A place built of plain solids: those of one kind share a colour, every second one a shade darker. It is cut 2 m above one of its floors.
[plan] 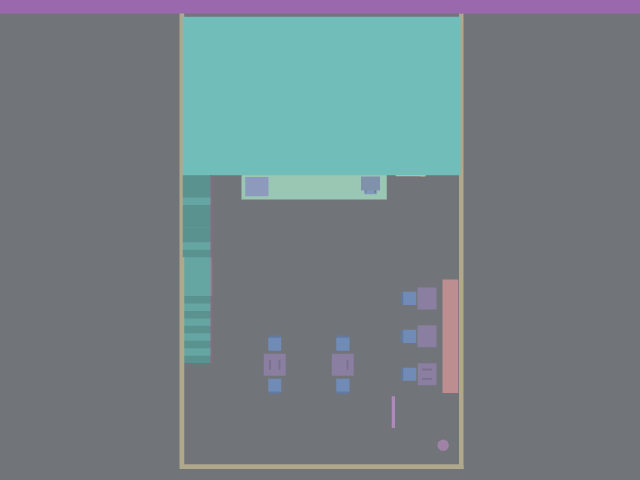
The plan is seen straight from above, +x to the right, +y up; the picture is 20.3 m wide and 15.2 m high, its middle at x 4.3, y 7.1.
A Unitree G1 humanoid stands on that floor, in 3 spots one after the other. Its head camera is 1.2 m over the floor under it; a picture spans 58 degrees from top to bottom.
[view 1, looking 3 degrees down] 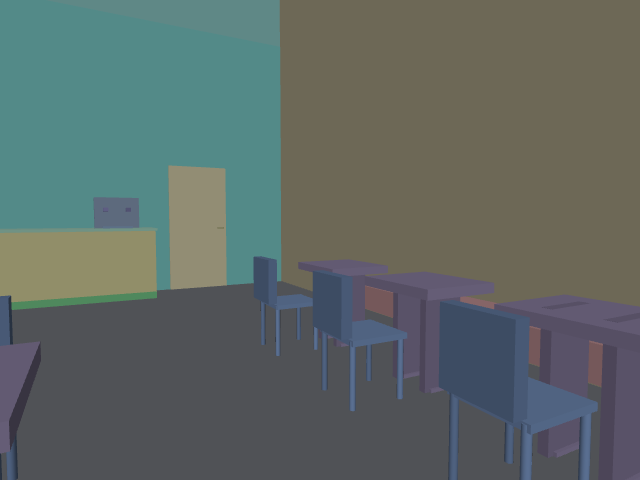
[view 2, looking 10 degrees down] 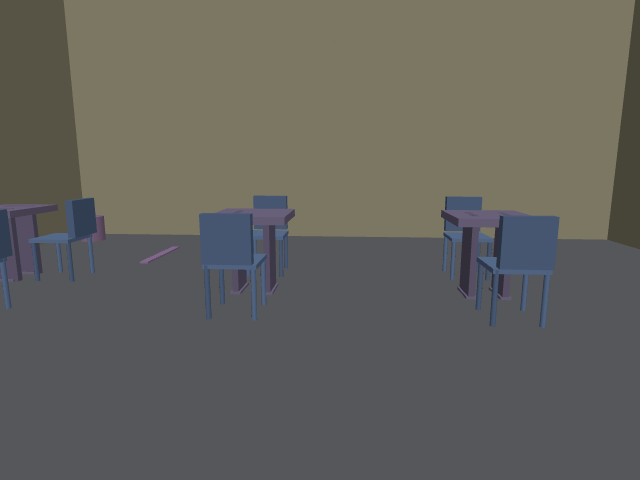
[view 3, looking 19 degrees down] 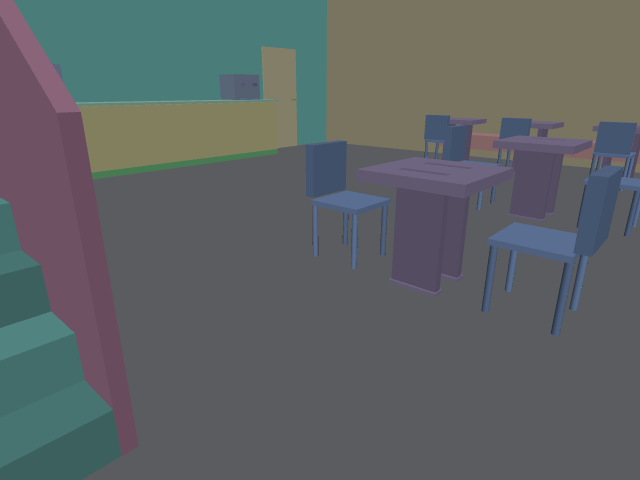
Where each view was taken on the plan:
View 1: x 5.54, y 1.65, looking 62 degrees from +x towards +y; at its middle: wall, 6.74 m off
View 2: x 4.12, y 7.14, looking -86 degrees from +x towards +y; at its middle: ground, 6.91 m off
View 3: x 0.41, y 1.90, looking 42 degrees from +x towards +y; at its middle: ground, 3.69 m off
